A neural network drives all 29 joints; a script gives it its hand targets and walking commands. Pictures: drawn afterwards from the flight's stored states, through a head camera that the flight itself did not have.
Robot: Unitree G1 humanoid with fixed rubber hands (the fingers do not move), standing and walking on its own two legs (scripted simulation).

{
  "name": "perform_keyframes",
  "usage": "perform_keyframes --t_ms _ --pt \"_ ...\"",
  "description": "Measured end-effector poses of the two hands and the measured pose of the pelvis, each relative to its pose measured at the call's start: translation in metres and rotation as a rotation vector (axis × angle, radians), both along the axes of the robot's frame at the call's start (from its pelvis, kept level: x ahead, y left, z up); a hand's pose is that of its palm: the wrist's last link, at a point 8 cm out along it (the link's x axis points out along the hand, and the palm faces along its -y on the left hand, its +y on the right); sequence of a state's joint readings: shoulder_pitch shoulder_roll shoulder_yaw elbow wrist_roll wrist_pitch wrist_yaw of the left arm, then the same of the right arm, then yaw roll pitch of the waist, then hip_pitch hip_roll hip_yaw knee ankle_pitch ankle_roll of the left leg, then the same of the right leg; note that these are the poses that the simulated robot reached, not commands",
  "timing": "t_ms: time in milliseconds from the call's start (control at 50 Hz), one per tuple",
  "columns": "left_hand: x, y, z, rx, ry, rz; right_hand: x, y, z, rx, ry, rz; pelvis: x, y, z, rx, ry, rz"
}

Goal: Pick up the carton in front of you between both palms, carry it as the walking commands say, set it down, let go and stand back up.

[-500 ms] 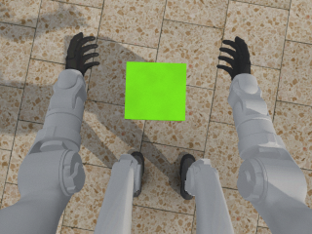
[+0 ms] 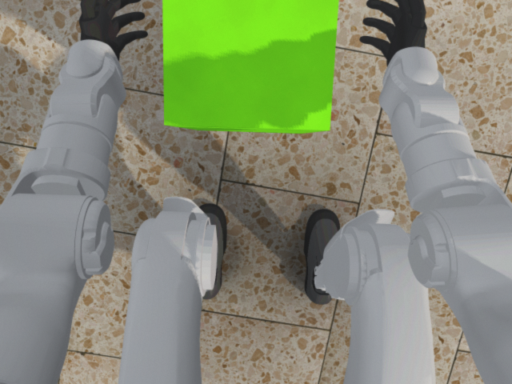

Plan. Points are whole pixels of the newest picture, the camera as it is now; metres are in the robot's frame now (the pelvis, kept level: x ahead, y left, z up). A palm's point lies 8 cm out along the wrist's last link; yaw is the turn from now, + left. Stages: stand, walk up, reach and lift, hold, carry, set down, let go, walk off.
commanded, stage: reach and lift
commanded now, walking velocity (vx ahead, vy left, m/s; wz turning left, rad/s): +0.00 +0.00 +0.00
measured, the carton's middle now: (250, 67) +0.52 +0.06 -0.28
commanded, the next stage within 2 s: none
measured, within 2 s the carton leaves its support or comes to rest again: leaves its support in 0.96 s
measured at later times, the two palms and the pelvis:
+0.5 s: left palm (126, 46) +0.52 +0.23 -0.21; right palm (382, 52) +0.53 -0.12 -0.20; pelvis +0.00 +0.01 -0.03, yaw +0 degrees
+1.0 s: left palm (143, 37) +0.53 +0.20 -0.20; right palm (369, 41) +0.54 -0.10 -0.19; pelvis +0.00 +0.00 -0.04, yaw +0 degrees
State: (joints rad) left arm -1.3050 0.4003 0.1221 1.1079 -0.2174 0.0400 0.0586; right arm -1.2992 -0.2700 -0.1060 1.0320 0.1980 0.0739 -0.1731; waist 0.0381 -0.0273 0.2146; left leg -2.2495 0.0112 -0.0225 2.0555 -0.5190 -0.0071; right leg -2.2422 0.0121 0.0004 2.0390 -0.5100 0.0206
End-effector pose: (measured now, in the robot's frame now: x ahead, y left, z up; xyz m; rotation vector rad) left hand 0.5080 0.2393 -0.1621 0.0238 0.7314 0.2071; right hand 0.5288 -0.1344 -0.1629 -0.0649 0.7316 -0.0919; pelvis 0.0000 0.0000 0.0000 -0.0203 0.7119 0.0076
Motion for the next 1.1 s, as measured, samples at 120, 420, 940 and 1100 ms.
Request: perform_keyframes --t_ms 120,420,940,1100 --pt "0.002 -0.004 -0.038 0.0 0.021 -0.008 0.0 -0.002 -0.039 -0.006 0.028 -0.002 -0.004 0.001 -0.021 -0.001 -0.041 0.0" --pt "0.009 -0.011 -0.051 -0.013 -0.011 -0.04 0.01 0.005 -0.041 0.0 -0.004 -0.006 0.003 0.008 -0.034 -0.009 -0.057 -0.003" --pt "0.02 -0.036 -0.041 -0.008 0.021 -0.061 0.011 0.037 -0.038 0.025 0.012 -0.017 -0.004 0.004 -0.037 -0.002 -0.078 0.01" --pt "0.012 -0.038 0.001 -0.032 -0.041 -0.036 0.008 0.035 0.009 0.037 -0.049 -0.023 0.001 0.001 -0.035 -0.005 -0.078 0.024"
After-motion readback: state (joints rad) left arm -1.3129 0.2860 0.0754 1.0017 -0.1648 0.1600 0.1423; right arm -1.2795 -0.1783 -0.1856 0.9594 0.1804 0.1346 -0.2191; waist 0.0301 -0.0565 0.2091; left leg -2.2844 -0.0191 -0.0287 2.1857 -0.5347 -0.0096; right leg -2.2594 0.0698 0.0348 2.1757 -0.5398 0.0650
